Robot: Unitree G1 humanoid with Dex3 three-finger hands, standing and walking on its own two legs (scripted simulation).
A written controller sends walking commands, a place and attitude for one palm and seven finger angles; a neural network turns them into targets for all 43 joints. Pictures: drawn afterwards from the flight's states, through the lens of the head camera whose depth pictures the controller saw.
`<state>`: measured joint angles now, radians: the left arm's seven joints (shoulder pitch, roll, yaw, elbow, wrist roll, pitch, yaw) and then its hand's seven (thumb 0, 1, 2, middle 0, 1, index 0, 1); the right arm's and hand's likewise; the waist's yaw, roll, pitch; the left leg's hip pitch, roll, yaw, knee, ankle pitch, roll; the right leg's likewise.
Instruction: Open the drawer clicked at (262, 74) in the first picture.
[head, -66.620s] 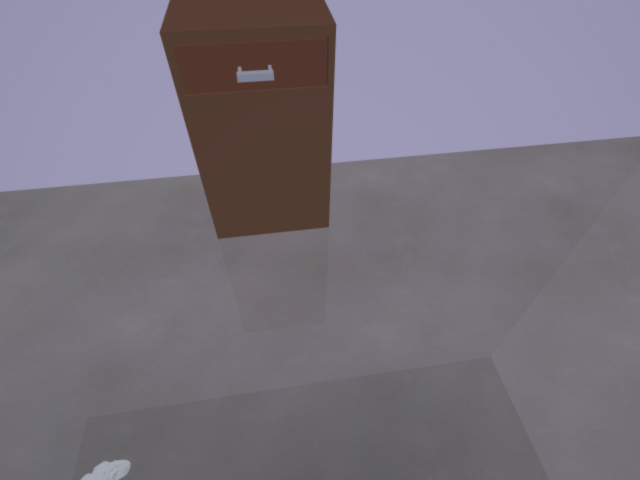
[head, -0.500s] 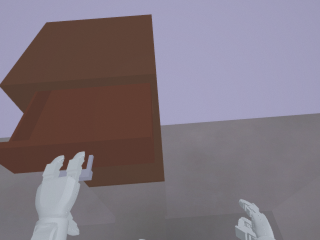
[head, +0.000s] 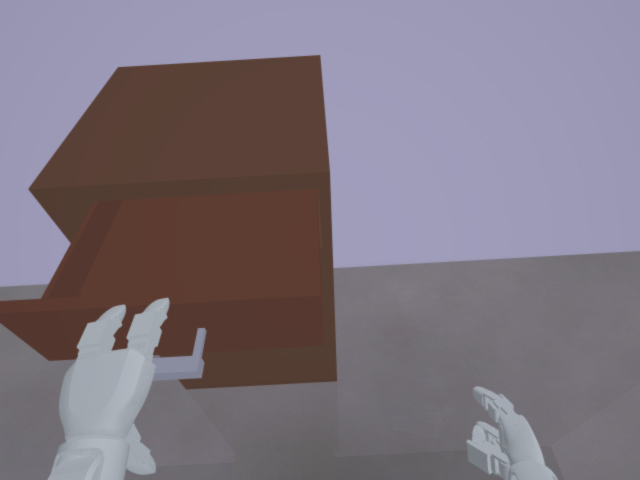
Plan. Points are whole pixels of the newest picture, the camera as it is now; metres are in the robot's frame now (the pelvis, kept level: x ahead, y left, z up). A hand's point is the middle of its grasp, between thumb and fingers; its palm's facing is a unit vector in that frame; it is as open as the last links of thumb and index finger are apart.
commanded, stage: lift the hand off the handle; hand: left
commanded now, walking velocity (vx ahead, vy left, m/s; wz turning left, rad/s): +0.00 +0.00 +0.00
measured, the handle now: (166, 353) +0.27 +0.26 -0.02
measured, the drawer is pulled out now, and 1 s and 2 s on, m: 0.21 0.21 0.21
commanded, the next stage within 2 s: draw the hand back to the body in 0.88 s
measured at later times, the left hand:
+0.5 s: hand (115, 379) +0.19 +0.23 +0.10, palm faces +0.09 -0.12 -0.99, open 16.2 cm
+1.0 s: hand (97, 362) +0.19 +0.24 +0.14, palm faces +0.07 -0.12 -0.99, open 16.2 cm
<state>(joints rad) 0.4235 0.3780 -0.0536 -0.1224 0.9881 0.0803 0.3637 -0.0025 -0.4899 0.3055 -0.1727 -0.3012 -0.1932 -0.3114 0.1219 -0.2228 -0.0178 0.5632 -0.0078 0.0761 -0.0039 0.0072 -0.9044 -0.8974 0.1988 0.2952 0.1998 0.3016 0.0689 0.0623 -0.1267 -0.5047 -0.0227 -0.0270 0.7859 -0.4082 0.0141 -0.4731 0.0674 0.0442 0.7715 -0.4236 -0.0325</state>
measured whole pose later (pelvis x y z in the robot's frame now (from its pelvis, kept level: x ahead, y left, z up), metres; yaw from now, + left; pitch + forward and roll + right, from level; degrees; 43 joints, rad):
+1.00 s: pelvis +0.00 -0.01 +0.03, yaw +1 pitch +0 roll +0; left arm 0.42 0.50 0.02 -0.45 0.84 0.11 0.03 0.00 -0.49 0.31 -0.17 -0.30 -0.17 -0.30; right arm 0.11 -0.25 0.02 0.54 0.02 0.09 0.01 0.01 -0.90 -0.90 0.20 0.30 0.20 0.30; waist 0.11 0.11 -0.05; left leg -0.24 -0.02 -0.05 0.53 -0.29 0.01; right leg -0.19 0.06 0.03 0.50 -0.31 -0.04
